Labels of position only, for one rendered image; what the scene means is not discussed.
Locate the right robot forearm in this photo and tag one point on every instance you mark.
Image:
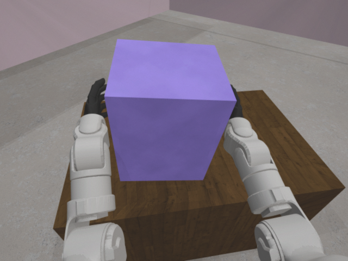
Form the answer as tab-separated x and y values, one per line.
267	194

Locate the left robot hand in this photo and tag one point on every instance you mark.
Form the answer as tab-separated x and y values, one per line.
93	104

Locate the right robot upper arm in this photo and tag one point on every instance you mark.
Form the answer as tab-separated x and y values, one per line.
290	238

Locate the left robot upper arm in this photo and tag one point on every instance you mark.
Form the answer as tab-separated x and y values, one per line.
102	242

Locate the left robot forearm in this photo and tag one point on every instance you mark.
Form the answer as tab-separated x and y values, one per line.
90	171

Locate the pedestal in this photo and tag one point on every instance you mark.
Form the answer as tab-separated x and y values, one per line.
185	220

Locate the right robot hand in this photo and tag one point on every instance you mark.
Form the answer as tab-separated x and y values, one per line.
237	111

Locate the carton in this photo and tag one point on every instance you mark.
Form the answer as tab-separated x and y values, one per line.
168	105

